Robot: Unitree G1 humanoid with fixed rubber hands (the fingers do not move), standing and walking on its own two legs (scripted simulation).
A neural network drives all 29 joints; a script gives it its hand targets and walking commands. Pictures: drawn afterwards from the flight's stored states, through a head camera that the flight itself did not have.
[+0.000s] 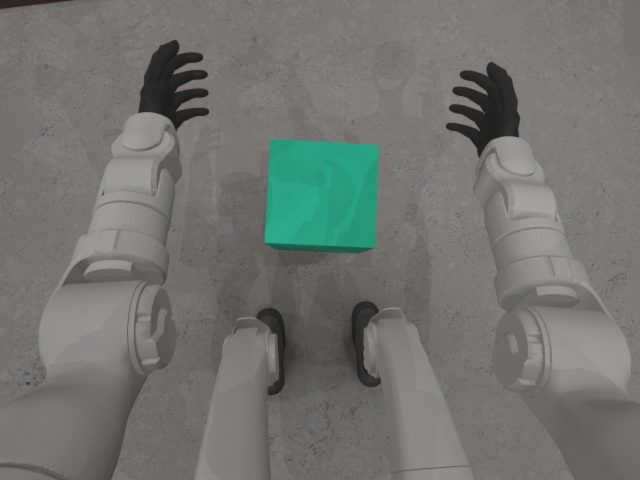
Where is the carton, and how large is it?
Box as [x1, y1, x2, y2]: [265, 139, 378, 252]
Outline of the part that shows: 270,139 265,242 275,249 360,252 373,248 375,243 378,145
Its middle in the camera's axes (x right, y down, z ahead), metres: +0.00 -0.08 +0.86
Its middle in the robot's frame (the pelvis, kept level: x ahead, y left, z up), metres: +0.47 -0.02 -0.51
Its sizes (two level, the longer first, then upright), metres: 0.210 0.200 0.250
